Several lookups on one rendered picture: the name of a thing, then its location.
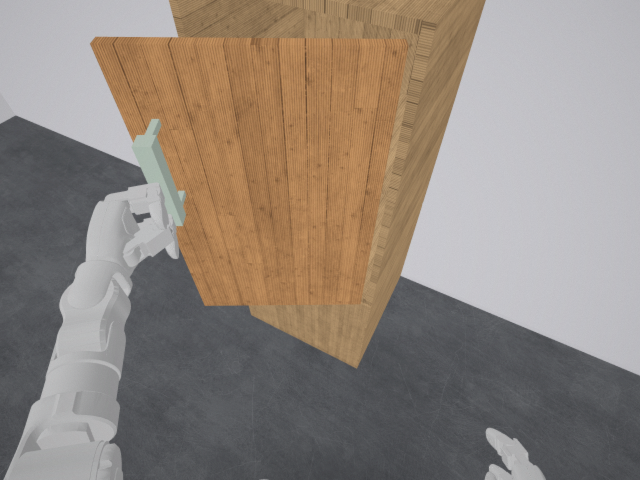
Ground robot left hand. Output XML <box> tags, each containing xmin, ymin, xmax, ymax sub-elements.
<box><xmin>86</xmin><ymin>182</ymin><xmax>179</xmax><ymax>277</ymax></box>

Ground robot right hand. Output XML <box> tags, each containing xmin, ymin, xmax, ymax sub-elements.
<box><xmin>485</xmin><ymin>428</ymin><xmax>546</xmax><ymax>480</ymax></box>

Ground left robot forearm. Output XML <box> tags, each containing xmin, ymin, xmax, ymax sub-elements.
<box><xmin>4</xmin><ymin>260</ymin><xmax>133</xmax><ymax>480</ymax></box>

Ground handle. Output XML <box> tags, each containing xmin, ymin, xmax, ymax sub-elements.
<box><xmin>132</xmin><ymin>119</ymin><xmax>186</xmax><ymax>226</ymax></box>

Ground robot left upper arm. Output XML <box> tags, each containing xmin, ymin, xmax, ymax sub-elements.
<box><xmin>8</xmin><ymin>440</ymin><xmax>123</xmax><ymax>480</ymax></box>

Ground cupboard door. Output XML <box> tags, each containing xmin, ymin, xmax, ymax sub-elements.
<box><xmin>90</xmin><ymin>37</ymin><xmax>409</xmax><ymax>306</ymax></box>

